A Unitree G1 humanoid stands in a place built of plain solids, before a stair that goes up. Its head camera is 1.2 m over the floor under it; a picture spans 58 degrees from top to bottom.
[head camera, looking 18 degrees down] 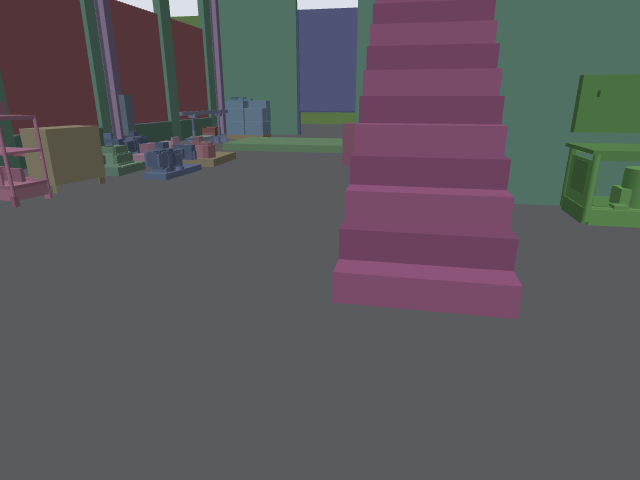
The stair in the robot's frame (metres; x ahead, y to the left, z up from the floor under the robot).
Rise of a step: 0.20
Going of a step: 0.23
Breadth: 1.08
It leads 11 degrees to the right of straight ahead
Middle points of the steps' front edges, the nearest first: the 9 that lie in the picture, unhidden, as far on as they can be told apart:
2.33 -0.61 0.20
2.56 -0.65 0.41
2.79 -0.70 0.61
3.02 -0.74 0.82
3.24 -0.79 1.02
3.47 -0.84 1.23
3.70 -0.88 1.43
3.93 -0.93 1.63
4.16 -0.98 1.84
